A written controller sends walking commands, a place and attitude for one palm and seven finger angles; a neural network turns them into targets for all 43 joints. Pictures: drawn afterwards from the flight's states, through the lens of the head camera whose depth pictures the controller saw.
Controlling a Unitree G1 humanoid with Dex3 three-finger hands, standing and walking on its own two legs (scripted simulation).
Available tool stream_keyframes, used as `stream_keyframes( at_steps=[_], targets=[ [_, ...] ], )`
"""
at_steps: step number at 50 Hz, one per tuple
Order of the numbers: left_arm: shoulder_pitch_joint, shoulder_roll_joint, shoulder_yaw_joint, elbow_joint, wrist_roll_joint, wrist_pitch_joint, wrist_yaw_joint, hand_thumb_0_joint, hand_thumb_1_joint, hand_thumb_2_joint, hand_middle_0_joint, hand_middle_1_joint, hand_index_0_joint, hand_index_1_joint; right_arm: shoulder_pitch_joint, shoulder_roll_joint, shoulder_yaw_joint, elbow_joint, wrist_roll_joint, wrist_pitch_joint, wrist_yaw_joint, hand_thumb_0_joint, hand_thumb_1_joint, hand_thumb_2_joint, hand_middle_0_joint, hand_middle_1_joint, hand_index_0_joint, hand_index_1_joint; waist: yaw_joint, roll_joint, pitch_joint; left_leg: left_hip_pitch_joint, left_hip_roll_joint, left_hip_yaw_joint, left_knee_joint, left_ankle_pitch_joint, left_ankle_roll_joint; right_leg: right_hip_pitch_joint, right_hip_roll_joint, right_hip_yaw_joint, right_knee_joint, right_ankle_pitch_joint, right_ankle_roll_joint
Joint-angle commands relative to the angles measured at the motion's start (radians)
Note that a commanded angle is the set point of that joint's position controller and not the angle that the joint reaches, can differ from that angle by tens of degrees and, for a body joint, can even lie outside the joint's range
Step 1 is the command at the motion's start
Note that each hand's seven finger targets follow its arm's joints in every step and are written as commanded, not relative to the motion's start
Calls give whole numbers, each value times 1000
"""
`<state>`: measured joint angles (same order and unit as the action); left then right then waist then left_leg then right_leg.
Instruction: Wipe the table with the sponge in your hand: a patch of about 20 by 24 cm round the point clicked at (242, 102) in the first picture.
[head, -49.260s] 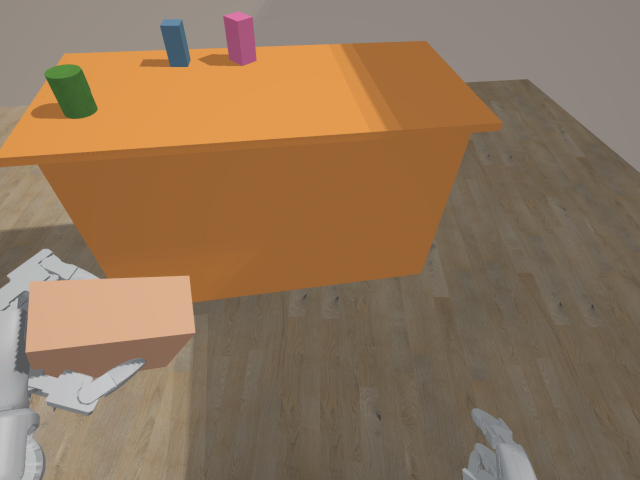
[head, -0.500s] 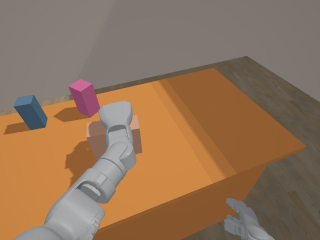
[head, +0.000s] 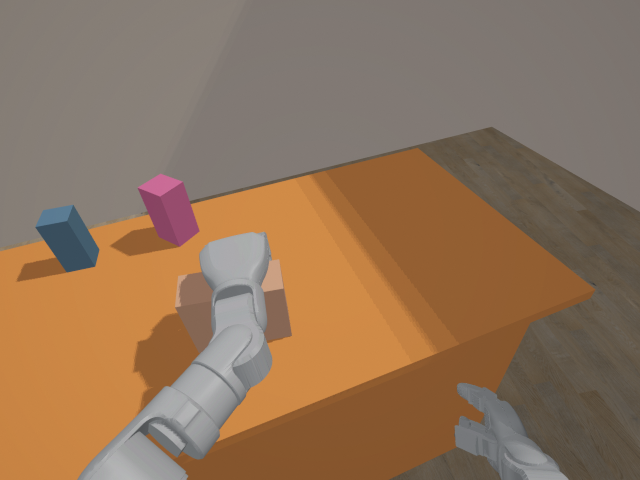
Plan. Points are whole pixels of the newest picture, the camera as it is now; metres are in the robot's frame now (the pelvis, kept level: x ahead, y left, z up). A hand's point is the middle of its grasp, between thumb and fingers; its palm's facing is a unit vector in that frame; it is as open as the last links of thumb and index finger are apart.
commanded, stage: wipe back along the third lane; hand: left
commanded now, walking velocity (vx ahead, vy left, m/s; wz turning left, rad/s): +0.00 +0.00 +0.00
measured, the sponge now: (240, 315) +0.34 +0.17 +0.03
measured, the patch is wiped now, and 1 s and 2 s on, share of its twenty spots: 1.00 1.00 1.00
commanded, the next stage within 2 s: slide back across to the middle lane in 0.36 s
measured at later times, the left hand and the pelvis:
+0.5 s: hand (256, 309) +0.31 +0.13 +0.08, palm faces +0.09 -0.12 -0.99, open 9.8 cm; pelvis -0.01 -0.01 +0.00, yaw -1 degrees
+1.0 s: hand (217, 322) +0.27 +0.16 +0.10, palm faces +0.12 -0.25 -0.96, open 9.8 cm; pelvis -0.01 -0.01 +0.00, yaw -2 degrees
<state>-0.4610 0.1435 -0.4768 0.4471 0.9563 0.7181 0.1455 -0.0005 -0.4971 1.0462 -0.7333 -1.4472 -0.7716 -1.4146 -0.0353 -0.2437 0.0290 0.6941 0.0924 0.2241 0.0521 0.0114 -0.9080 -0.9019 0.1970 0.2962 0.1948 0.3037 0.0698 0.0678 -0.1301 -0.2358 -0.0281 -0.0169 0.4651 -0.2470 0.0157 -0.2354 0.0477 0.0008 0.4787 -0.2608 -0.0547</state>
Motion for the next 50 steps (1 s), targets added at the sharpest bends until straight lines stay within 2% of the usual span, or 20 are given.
stream_keyframes(
  at_steps=[1,7,10,12,13,16,17,21,22,23,27,28,31,32,33,37,38,42,43,50],
  targets=[
    [-272,6,31,-138,2,-5,6,0,100,1300,-1200,-1600,-1200,-1600,-264,-83,-28,-180,6,-56,9,0,-900,-900,200,300,200,300,-7,-155,-163,53,5,-3,-33,191,21,81,-22,47,-69,267,-29],
    [-206,18,47,-203,-5,-9,11,0,100,1300,-1200,-1600,-1200,-1600,-287,-81,-29,-194,6,-57,21,0,-900,-900,200,300,200,300,8,-144,-171,49,2,-1,-34,188,20,104,-21,61,-66,264,-29],
    [-201,-9,11,-204,-2,-7,9,0,100,1300,-1200,-1600,-1200,-1600,-286,-79,-28,-191,6,-59,23,0,-900,-900,200,300,200,300,-3,-162,-136,49,2,2,-32,160,22,79,-21,62,-78,219,-24],
    [-187,42,64,-227,-13,-12,9,0,100,1300,-1200,-1600,-1200,-1600,-289,-83,-30,-189,5,-62,19,0,-900,-900,200,300,200,300,5,-169,-131,48,-1,-1,-37,147,25,85,-19,83,-94,203,-25],
    [-177,18,33,-227,-12,-10,9,0,100,1300,-1200,-1600,-1200,-1600,-294,-80,-27,-193,6,-63,18,0,-900,-900,200,300,200,300,2,-154,-124,48,-1,9,-35,138,25,82,-24,76,-92,182,-20],
    [-135,12,28,-244,-9,-13,5,0,100,1300,-1200,-1600,-1200,-1600,-292,-80,-27,-191,4,-68,20,0,-900,-900,200,300,200,300,4,-175,-129,52,-4,9,-28,157,26,91,-24,87,-90,220,-20],
    [-102,45,69,-269,-16,-16,6,0,100,1300,-1200,-1600,-1200,-1600,-295,-82,-31,-196,3,-67,23,0,-900,-900,200,300,200,300,17,-172,-138,50,-4,2,-31,163,26,106,-20,94,-89,229,-24],
    [-19,6,16,-338,-19,-15,-1,0,100,1300,-1200,-1600,-1200,-1600,-302,-78,-30,-209,4,-64,35,0,-900,-900,200,300,200,300,14,-167,-144,59,-6,11,-20,194,27,127,-23,96,-78,287,-21],
    [15,45,60,-365,-28,-18,-2,0,100,1300,-1200,-1600,-1200,-1600,-308,-82,-34,-212,3,-62,37,0,-900,-900,200,300,200,300,23,-167,-129,57,-6,3,-22,196,27,129,-20,110,-87,284,-24],
    [18,20,28,-367,-26,-16,-3,0,100,1300,-1200,-1600,-1200,-1600,-305,-82,-31,-212,3,-61,36,0,-900,-900,200,300,200,300,15,-163,-130,58,-5,12,-19,196,27,131,-23,98,-77,291,-21],
    [22,139,136,-480,-35,-32,0,0,100,1300,-1200,-1600,-1200,-1600,-319,-85,-31,-211,0,-63,25,0,-900,-900,200,300,200,300,30,-148,-116,76,-5,2,-30,195,28,140,-20,135,-100,275,-24],
    [43,102,97,-480,-34,-33,-3,0,100,1300,-1200,-1600,-1200,-1600,-320,-80,-29,-215,0,-65,22,0,-900,-900,200,300,200,300,25,-154,-101,79,-6,9,-30,197,31,139,-23,120,-97,270,-19],
    [60,132,118,-525,-32,-41,-9,0,100,1300,-1200,-1600,-1200,-1600,-320,-80,-27,-212,-3,-69,14,0,-900,-900,200,300,200,300,25,-142,-79,92,-4,3,-37,200,30,125,-20,133,-112,256,-22],
    [49,185,168,-543,-33,-48,-9,0,100,1300,-1200,-1600,-1200,-1600,-316,-87,-30,-207,-3,-67,9,0,-900,-900,200,300,200,300,26,-125,-74,98,-2,-3,-42,190,28,118,-18,149,-124,220,-25],
    [47,145,128,-543,-31,-48,-14,0,100,1300,-1200,-1600,-1200,-1600,-313,-81,-26,-215,-4,-69,5,0,-900,-900,200,300,200,300,20,-126,-64,97,-2,3,-43,184,32,113,-20,136,-122,207,-22],
    [70,245,220,-610,-26,-66,-17,0,100,1300,-1200,-1600,-1200,-1600,-311,-88,-29,-212,-9,-74,-10,0,-900,-900,200,300,200,300,34,-100,-89,118,-4,-4,-49,189,29,130,-17,164,-134,190,-28],
    [66,217,193,-613,-23,-67,-19,0,100,1300,-1200,-1600,-1200,-1600,-310,-82,-24,-218,-10,-76,-12,0,-900,-900,200,300,200,300,29,-94,-101,114,-4,-1,-51,192,31,140,-18,150,-123,197,-26],
    [91,277,252,-652,-23,-73,-24,0,100,1300,-1200,-1600,-1200,-1600,-304,-90,-27,-214,-11,-79,-20,0,-900,-900,200,300,200,300,33,-84,-101,121,-3,-9,-57,197,27,143,-14,169,-129,192,-32],
    [117,236,218,-669,-26,-74,-27,0,100,1300,-1200,-1600,-1200,-1600,-306,-84,-24,-226,-12,-80,-19,0,-900,-900,200,300,200,300,35,-69,-115,122,-3,-7,-56,213,30,158,-14,152,-115,222,-32],
    [204,274,253,-714,-32,-78,-45,0,100,1300,-1200,-1600,-1200,-1600,-307,-90,-22,-226,-12,-86,-21,0,-900,-900,200,300,200,300,34,-113,-77,122,0,-16,-57,223,31,149,-11,162,-124,241,-28]
  ],
)
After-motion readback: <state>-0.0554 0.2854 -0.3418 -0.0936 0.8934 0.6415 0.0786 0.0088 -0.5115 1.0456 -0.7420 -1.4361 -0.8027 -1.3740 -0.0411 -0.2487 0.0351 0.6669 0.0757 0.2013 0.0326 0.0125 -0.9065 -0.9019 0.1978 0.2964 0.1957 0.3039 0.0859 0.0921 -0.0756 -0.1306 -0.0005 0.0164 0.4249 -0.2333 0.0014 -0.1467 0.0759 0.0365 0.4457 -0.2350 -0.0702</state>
